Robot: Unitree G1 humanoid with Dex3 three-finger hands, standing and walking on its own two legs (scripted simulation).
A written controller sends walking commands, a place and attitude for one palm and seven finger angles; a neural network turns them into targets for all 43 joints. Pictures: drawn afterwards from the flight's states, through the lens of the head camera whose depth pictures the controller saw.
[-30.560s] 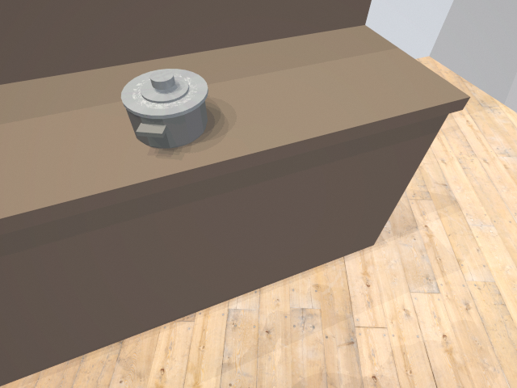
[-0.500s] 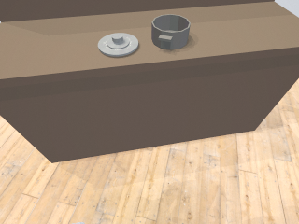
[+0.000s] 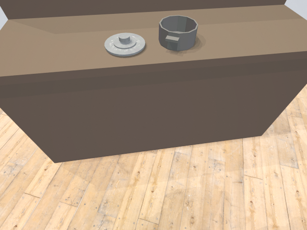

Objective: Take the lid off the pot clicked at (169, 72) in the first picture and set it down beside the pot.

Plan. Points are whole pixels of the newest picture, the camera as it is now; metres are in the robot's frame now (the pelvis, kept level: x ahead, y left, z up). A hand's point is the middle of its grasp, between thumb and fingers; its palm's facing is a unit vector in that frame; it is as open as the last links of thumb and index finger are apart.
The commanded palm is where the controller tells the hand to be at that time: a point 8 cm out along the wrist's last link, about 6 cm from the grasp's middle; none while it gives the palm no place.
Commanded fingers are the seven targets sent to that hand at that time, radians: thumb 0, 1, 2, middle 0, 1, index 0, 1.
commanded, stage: let the arm hang, fingers relaxed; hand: left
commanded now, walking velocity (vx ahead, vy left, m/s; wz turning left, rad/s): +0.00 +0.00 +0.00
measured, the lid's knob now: (124, 37) +0.82 +0.15 +0.06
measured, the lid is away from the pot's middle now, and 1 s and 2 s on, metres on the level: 0.24 0.24 0.24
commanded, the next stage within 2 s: look to check the result in 0.66 s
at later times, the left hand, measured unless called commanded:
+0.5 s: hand out of the picture +0.01 +0.18 -0.17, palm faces +0.01 -0.97 -0.23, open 7.3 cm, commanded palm none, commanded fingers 0.00 0.90 0.90 -0.20 -0.30 -0.20 -0.30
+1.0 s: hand out of the picture +0.00 +0.18 -0.17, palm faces +0.01 -0.97 -0.22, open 7.3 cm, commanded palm none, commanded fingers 0.00 0.90 0.90 -0.20 -0.30 -0.20 -0.30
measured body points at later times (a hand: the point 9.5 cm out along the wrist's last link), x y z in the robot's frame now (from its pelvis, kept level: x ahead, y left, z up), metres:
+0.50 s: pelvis -0.02 +0.00 +0.00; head +0.01 +0.00 +0.45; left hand +0.01 +0.23 -0.16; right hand -0.04 -0.22 -0.16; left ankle -0.05 +0.11 -0.74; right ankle -0.07 -0.11 -0.74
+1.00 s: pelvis -0.03 +0.01 +0.00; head +0.01 +0.00 +0.45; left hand +0.00 +0.24 -0.15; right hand -0.04 -0.21 -0.16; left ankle -0.05 +0.11 -0.74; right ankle -0.07 -0.11 -0.74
